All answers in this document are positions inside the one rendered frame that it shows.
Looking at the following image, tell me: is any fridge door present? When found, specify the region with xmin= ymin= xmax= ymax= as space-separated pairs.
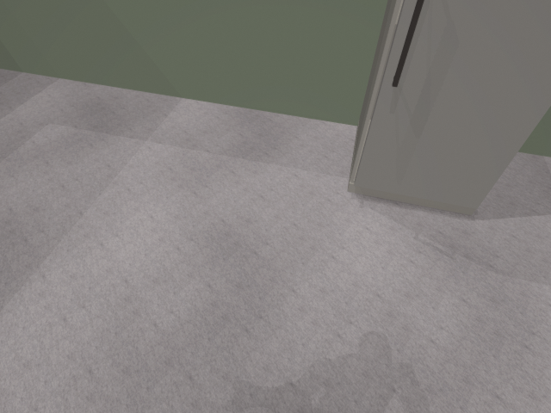
xmin=354 ymin=0 xmax=551 ymax=209

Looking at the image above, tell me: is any handle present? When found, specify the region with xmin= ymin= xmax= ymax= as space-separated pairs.
xmin=393 ymin=0 xmax=424 ymax=87

